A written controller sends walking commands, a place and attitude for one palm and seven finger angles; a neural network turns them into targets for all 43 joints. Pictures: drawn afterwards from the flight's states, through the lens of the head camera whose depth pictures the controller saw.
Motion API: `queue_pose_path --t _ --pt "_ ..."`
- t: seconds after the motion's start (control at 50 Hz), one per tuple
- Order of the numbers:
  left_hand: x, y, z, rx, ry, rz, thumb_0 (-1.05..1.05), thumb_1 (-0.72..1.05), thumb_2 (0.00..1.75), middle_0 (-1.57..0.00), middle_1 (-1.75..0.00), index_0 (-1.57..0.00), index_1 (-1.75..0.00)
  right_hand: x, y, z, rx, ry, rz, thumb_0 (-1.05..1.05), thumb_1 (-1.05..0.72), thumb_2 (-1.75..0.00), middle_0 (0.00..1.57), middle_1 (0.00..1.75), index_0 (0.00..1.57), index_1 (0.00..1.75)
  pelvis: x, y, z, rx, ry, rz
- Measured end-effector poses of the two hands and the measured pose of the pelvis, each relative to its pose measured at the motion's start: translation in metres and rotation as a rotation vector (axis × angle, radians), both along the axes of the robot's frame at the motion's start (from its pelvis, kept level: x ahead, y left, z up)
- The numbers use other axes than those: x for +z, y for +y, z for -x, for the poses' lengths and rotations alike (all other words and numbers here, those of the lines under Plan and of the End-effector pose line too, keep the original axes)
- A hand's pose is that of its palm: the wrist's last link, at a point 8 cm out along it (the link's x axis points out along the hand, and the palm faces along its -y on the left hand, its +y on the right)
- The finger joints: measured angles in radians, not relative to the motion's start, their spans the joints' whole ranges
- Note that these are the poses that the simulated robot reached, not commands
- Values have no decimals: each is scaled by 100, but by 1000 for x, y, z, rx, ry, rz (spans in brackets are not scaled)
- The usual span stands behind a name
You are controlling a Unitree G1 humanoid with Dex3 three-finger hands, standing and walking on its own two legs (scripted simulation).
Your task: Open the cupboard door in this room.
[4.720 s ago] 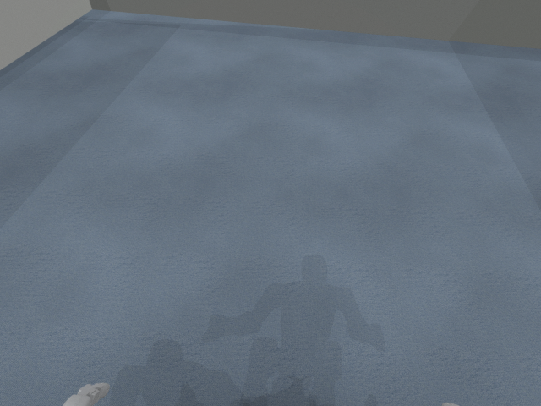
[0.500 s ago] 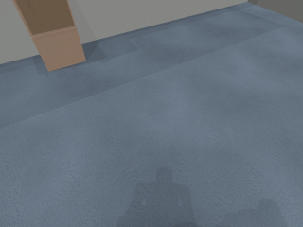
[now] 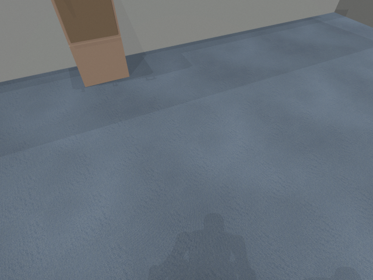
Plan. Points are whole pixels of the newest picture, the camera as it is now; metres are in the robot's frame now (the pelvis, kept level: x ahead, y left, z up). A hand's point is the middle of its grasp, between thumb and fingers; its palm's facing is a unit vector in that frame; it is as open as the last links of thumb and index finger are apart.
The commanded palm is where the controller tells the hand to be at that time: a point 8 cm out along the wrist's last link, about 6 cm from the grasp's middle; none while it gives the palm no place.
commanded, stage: stand and wait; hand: left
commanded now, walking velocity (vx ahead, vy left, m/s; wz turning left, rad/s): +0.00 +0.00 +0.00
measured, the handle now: out of the picture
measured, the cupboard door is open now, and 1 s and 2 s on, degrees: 0 0 0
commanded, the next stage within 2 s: turn or walk to find it in 0.30 s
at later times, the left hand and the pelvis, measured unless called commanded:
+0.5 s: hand out of the picture -0.03 +0.15 -0.18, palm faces +0.06 -0.98 -0.17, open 7.4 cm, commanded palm none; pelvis -0.02 -0.01 +0.00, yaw +1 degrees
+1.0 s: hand out of the picture -0.02 +0.16 -0.18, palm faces +0.09 -0.98 -0.19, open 7.4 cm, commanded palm none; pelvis -0.02 -0.01 +0.00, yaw +2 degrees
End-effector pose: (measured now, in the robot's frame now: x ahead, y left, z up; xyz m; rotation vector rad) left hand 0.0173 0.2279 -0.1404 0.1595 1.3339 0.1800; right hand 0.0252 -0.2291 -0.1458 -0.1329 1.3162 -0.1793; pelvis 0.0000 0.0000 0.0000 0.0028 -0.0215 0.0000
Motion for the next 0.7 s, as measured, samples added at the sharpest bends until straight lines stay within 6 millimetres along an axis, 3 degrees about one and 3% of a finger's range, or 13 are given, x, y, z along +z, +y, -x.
queue_pose_path --t 0.46,0.7 --pt "-5 -29 51 32 93 53 0 91 90 -20 -30 -20 -30 3 -3 57 7 122 -24 0 -91 -90 20 30 19 29 4 -14 20 11 -9 6" --pt "-6 -22 55 42 90 48 0 91 90 -20 -30 -19 -30 4 4 54 12 105 -23 0 -90 -90 20 30 19 29 3 -12 20 16 -3 10"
